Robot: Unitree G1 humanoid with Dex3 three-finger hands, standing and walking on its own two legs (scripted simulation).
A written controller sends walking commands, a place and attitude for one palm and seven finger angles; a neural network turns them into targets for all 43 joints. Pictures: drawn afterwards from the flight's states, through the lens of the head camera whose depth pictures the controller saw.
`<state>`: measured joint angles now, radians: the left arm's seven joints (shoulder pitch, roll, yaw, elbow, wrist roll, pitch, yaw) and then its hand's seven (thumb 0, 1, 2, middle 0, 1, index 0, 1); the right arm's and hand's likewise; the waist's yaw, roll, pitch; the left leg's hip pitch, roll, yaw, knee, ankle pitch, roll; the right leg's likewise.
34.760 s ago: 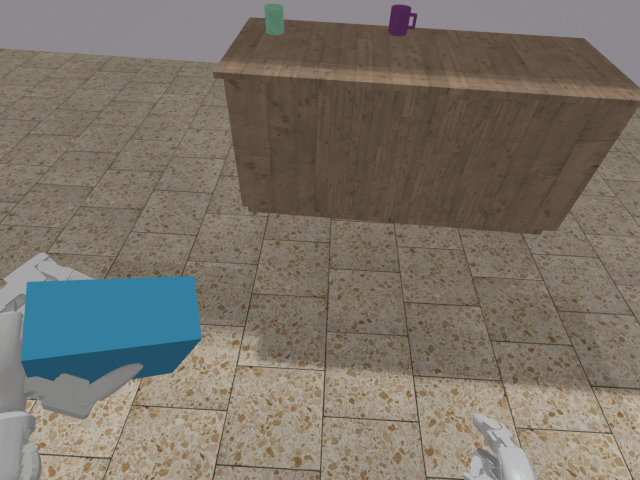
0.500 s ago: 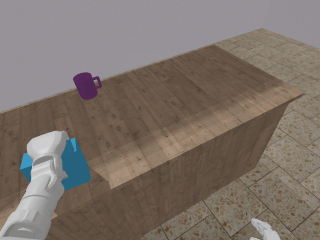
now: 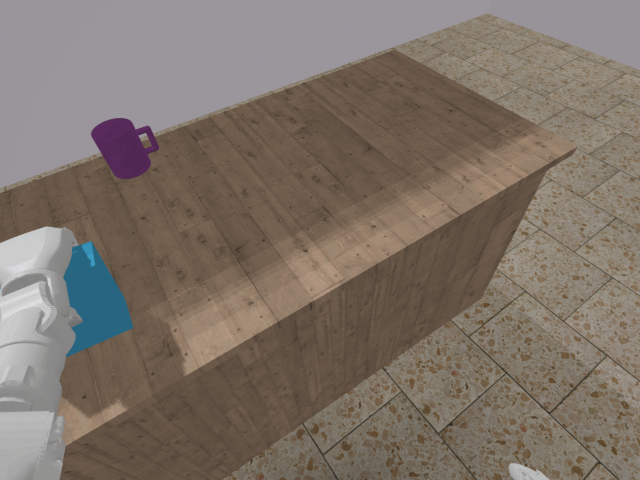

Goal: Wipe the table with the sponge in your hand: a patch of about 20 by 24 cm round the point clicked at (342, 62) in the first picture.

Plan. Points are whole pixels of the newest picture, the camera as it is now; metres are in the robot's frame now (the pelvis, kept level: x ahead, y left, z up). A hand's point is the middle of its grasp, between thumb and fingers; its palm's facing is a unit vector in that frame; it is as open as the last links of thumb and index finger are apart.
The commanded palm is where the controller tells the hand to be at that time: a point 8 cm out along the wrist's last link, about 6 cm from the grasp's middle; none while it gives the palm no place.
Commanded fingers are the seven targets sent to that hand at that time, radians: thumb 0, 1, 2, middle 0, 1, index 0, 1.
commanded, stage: wipe forward along the middle lane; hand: left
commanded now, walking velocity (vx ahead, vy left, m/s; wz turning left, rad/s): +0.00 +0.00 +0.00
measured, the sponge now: (69, 316) +0.33 +0.37 +0.01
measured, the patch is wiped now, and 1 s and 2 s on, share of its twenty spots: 1.00 1.00 1.00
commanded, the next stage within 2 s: slide back across to the first lane in 0.30 s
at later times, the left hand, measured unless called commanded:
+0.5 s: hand (41, 260) +0.40 +0.41 +0.06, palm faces -0.12 -0.04 -0.99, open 9.9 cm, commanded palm +0.37 +0.41 +0.10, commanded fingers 0.00 0.10 1.30 -1.20 -1.60 -1.20 -1.60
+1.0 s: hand (0, 269) +0.38 +0.46 +0.06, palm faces -0.03 -0.04 -1.00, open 9.9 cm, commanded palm +0.33 +0.46 +0.11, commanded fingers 0.00 0.10 1.30 -1.20 -1.60 -1.20 -1.60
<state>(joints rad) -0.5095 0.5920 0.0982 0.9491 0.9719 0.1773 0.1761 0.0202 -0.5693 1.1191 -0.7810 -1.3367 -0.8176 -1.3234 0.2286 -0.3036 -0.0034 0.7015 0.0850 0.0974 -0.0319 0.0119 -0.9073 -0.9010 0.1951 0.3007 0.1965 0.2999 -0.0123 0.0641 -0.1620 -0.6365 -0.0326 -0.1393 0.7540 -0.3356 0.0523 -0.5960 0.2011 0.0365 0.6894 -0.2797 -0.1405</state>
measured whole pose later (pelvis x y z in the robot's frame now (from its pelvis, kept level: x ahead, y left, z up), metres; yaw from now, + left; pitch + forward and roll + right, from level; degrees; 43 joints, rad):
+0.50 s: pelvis +0.01 +0.05 +0.00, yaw +0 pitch +14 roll -2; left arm -0.64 0.60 0.08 1.06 1.02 0.16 0.19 0.02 -0.58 1.13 -0.79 -1.33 -0.82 -1.33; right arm 0.26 -0.28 0.01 0.70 0.08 0.11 -0.02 0.01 -0.91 -0.90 0.20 0.30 0.20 0.30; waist -0.03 0.06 -0.18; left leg -0.66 -0.04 -0.12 0.74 -0.31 0.02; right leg -0.60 0.17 0.05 0.64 -0.28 -0.08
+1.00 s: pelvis +0.04 +0.10 +0.02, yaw +0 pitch +9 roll -3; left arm -0.37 0.51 0.05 0.70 1.00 0.26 0.19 0.01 -0.55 1.12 -0.76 -1.35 -0.79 -1.36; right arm 0.17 -0.25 0.01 0.63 0.08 0.15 0.00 0.01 -0.91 -0.90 0.20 0.30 0.20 0.30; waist 0.01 0.05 -0.16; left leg -0.45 -0.10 -0.08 0.61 -0.30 0.10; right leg -0.37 0.10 0.10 0.49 -0.28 -0.01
